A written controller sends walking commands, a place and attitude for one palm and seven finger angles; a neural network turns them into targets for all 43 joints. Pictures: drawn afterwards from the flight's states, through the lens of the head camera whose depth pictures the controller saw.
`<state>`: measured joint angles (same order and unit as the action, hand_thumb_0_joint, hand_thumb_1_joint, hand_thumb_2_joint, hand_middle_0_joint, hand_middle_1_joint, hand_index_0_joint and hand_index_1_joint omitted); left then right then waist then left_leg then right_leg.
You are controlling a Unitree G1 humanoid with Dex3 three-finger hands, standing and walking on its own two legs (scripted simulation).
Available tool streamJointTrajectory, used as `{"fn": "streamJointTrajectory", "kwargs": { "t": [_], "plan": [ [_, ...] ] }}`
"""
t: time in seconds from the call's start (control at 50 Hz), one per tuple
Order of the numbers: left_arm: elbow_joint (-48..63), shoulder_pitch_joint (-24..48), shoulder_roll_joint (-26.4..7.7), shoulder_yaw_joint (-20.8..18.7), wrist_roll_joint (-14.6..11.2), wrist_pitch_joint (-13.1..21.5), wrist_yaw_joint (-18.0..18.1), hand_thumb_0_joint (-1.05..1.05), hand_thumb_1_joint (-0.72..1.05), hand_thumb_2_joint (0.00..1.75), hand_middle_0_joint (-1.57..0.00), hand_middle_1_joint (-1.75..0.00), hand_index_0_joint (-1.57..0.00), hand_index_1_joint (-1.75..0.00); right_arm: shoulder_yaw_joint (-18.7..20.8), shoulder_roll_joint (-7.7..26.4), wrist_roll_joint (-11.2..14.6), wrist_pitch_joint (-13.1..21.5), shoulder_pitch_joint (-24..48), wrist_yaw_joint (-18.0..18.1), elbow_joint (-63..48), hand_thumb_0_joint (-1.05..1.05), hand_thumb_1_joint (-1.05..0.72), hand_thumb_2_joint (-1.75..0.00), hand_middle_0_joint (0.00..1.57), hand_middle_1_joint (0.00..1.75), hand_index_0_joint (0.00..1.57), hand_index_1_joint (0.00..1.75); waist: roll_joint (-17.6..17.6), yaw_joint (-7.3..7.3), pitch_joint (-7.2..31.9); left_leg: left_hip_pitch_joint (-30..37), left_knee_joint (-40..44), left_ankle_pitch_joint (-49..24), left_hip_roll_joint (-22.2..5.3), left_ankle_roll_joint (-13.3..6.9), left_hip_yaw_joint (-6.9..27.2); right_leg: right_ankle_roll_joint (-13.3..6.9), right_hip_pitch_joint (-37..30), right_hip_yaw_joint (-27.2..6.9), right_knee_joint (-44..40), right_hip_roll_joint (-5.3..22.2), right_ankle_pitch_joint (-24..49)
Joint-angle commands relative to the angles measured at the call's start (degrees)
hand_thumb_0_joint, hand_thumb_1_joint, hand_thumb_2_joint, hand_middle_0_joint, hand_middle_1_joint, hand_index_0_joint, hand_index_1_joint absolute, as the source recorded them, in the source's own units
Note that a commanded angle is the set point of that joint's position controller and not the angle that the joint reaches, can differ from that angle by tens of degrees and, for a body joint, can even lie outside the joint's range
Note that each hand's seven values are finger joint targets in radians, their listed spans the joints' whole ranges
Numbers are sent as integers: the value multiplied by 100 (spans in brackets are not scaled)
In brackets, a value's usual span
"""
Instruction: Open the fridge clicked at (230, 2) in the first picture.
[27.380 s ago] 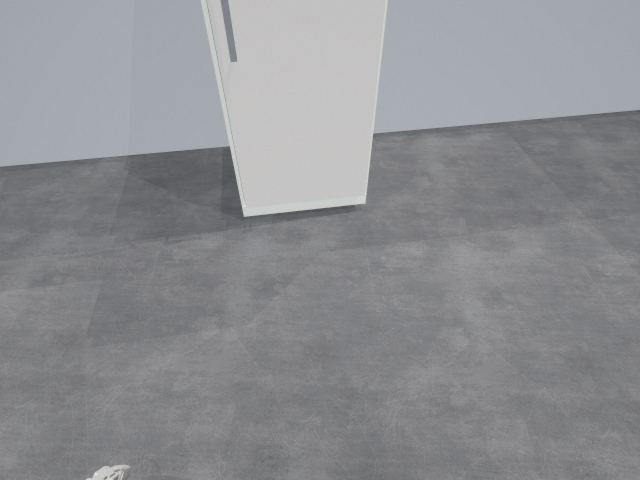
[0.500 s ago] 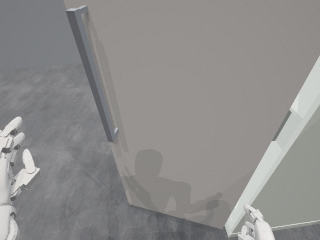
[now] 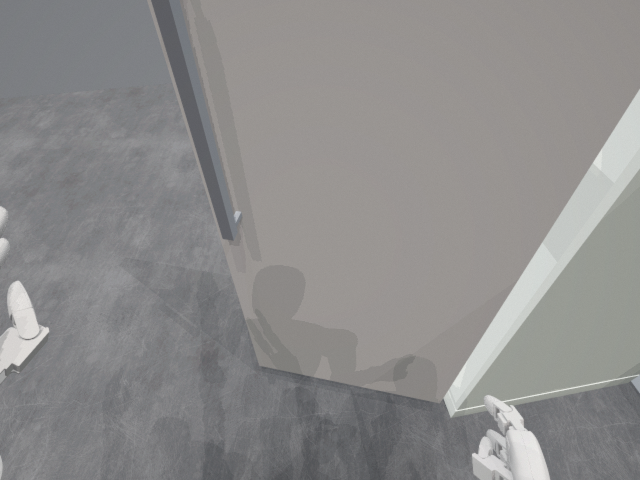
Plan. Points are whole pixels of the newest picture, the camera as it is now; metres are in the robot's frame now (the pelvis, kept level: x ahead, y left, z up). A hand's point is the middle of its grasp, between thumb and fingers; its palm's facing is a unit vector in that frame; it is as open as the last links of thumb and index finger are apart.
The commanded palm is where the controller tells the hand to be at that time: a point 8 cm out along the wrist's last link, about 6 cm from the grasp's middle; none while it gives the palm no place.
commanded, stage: step back with the hand held close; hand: left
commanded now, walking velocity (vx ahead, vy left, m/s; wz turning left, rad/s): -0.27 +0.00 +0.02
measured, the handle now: (207, 124) +0.50 +0.20 +0.19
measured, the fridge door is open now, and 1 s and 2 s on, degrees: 68 68 68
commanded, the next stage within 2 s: stop stepping back and stand still in 0.82 s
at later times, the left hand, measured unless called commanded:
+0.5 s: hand out of the picture +0.12 +0.28 +0.17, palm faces +0.56 -0.72 -0.42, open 7.4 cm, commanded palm +0.05 +0.31 +0.19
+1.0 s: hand out of the picture -0.02 +0.31 +0.17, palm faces +0.59 -0.74 -0.32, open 7.4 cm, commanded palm -0.09 +0.32 +0.19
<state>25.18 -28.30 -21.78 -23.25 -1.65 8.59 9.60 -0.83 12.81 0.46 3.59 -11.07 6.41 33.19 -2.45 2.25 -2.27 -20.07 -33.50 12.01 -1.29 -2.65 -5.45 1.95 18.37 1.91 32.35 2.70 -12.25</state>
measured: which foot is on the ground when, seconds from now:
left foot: down 0.00-0.70, up 0.72-0.86, down 0.88-1.00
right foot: down 0.00-0.86, up 0.88-1.00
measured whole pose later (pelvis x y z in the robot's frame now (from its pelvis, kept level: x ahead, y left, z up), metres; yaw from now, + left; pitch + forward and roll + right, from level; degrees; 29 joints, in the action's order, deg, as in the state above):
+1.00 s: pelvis -0.20 +0.01 -0.01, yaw +5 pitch -4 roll -2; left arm 28.3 -22.7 -21.9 -25.9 -2.7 10.3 9.7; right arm -0.5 8.0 -0.9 7.3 -7.9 4.4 37.1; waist 1.9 2.1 -4.4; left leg -23.3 -40.5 13.4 -5.4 -1.4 -4.5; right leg 2.6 32.2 -3.1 67.0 -4.3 -24.3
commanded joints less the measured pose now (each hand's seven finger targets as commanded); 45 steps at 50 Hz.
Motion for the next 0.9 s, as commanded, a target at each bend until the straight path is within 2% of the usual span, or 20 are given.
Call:
{"fn": "streamJointTrajectory", "kwargs": {
  "t": [0.0, 0.08, 0.22, 0.28, 0.4, 0.46, 0.56, 0.62, 0.64, 0.66, 0.68, 0.7, 0.72, 0.74, 0.76, 0.78, 0.82, 0.84, 0.86, 0.88],
  "plan": [
    [1331, 428, -1077, -678, 91, 510, 163, 0, 90, 90, -20, -30, -20, -30, 313, 783, -33, 383, 486, 48, -838, 0, -90, -90, 20, 30, 20, 30, 126, -123, 442, -1090, 1118, 2175, -507, -118, 928, -259, -663, -635, -497, 132, -683],
    [1364, 417, -1061, -659, 72, 623, 226, 0, 90, 90, -20, -30, -20, -30, 254, 683, -69, 451, 485, 62, -754, 0, -90, -90, 20, 30, 20, 30, 128, -153, 447, -748, 892, 1955, -455, -48, 901, -337, -116, -736, -734, 272, -1043],
    [1412, 278, -1073, -846, 144, 804, 242, 0, 90, 90, -20, -30, -20, -30, 293, 731, -62, 601, 496, 75, -795, 0, -90, -90, 20, 30, 20, 30, -490, -95, 674, -1635, 1487, 2518, -727, -190, 1270, -210, -1188, -377, 166, -150, -389],
    [1399, 189, -1080, -914, 160, 869, 212, 0, 90, 90, -20, -30, -20, -30, 318, 762, -73, 643, 494, 49, -808, 0, -90, -90, 20, 30, 20, 30, -514, -100, 550, -2037, 1437, 2946, -737, -227, 1259, -234, -1242, -515, 291, -203, -561],
    [1565, 501, -1163, -889, 102, 881, 195, 0, 90, 90, -20, -30, -20, -30, 335, 686, -138, 647, 408, 23, -632, 0, -90, -90, 20, 30, 20, 30, 396, -192, 460, -1193, 360, 2204, -355, -32, 930, -503, 54, -1434, -484, 353, -604],
    [1613, 629, -1107, -828, 105, 880, 216, 0, 90, 90, -20, -30, -20, -30, 318, 689, -126, 662, 473, 39, -614, 0, -90, -90, 20, 30, 20, 30, 132, -179, 596, -1155, 580, 2399, -487, -99, 1051, -403, 105, -1197, -177, 186, -830],
    [1737, 512, -1172, -1088, 98, 925, 159, 0, 90, 90, -20, -30, -20, -30, 411, 714, -116, 688, 644, 39, -724, 0, -90, -90, 20, 30, 20, 30, -899, -75, 931, -2226, 1643, 3001, -1251, -412, 1590, -253, -1043, -384, 1831, -493, -813],
    [1884, 205, -1358, -1266, -51, 929, 115, 0, 90, 90, -20, -30, -20, -30, 473, 588, -95, 736, 693, -26, -705, 0, -90, -90, 20, 30, 20, 30, -810, -59, 934, -1790, 1542, 2496, -1409, -267, 1217, -364, -652, -305, 1739, -483, -1510],
    [1804, 90, -1311, -1214, -113, 910, 101, 0, 90, 90, -20, -30, -20, -30, 453, 572, -70, 740, 787, -54, -735, 0, -90, -90, 20, 30, 20, 30, -643, -45, 728, -1643, 1117, 2559, -1196, -73, 906, -545, -257, -625, 1056, -301, -1836],
    [1818, 96, -1374, -1235, -114, 865, 97, 0, 90, 90, -20, -30, -20, -30, 453, 527, -31, 704, 787, -57, -727, 0, -90, -90, 20, 30, 20, 30, -33, -48, 625, -1450, 135, 2751, -706, 204, 416, -811, 376, -1426, 26, 96, -2579],
    [1895, 210, -1506, -1214, -85, 807, 132, 0, 90, 90, -20, -30, -20, -30, 456, 439, 0, 634, 681, -86, -621, 0, -90, -90, 20, 30, 20, 30, 1101, -57, 478, -446, -2166, 2206, 35, 573, 130, -1273, 2100, -3274, -1835, 1166, -3902],
    [2045, 549, -1681, -1224, -67, 675, 177, 0, 90, 90, -20, -30, -20, -30, 488, 391, -145, 500, 691, -175, -357, 0, -90, -90, 20, 30, 20, 30, 1836, 18, 401, -28, -4322, 1769, 270, 695, 427, -1759, 3063, -4637, -2997, 2234, -3994],
    [1966, 757, -1541, -1003, -62, 477, 160, 0, 90, 90, -20, -30, -20, -30, 377, 291, -276, 344, 676, -220, -171, 0, -90, -90, 20, 30, 20, 30, 1760, -188, 234, -233, -4740, 1410, 87, 642, 766, -1530, 2752, -3661, -2799, 1811, -3045],
    [1978, 939, -1438, -1006, -23, 432, 156, 0, 90, 90, -20, -30, -20, -30, 213, 151, -277, 316, 530, -221, -323, 0, -90, -90, 20, 30, 20, 30, 1883, -210, 332, 18, -3999, 1427, -10, 587, 609, -1077, 2451, -2583, -2324, 1304, -2281],
    [1752, 982, -1300, -874, -23, 422, 149, 0, 90, 90, -20, -30, -20, -30, 192, 197, -204, 317, 480, -183, -416, 0, -90, -90, 20, 30, 20, 30, 1888, -171, 389, 344, -2935, 1698, -9, 533, 415, -796, 2099, -2027, -2048, 972, -1893],
    [1676, 1098, -1222, -743, -30, 422, 132, 0, 90, 90, -20, -30, -20, -30, 258, 338, -124, 354, 512, -125, -433, 0, -90, -90, 20, 30, 20, 30, 1896, -127, 332, 494, -1822, 2042, 12, 434, 386, -710, 1801, -1986, -1785, 894, -1509],
    [1527, 1423, -1235, -659, 15, 472, 113, 0, 90, 90, -20, -30, -20, -30, 299, 611, -134, 428, 497, 16, -233, 0, -90, -90, 20, 30, 20, 30, 533, -254, 187, 544, 699, 1782, -133, 171, 352, -369, 1422, -1626, -491, 420, -864],
    [1594, 1486, -1111, -658, 15, 595, 133, 0, 90, 90, -20, -30, -20, -30, 331, 796, -164, 492, 544, 64, -269, 0, -90, -90, 20, 30, 20, 30, -1203, -267, 308, -64, 1541, 1947, -1459, -423, 1704, -100, 1320, -1044, 1269, -247, -956],
    [1702, 1503, -1082, -733, 95, 643, 210, 0, 90, 90, -20, -30, -20, -30, 336, 692, -210, 550, 617, 111, -421, 0, -90, -90, 20, 30, 20, 30, -1835, -273, 607, -643, 1975, 1268, -2394, -782, 2197, 96, 983, -458, 3321, -717, -1452],
    [1327, 1046, -1024, -664, 4, 659, 136, 0, 90, 90, -20, -30, -20, -30, 434, 556, -152, 576, 630, 90, -380, 0, -90, -90, 20, 30, 20, 30, -1113, -244, 972, -707, 1852, 1334, -2343, -633, 1820, 53, 788, -727, 4263, -765, -1424]
  ]
}}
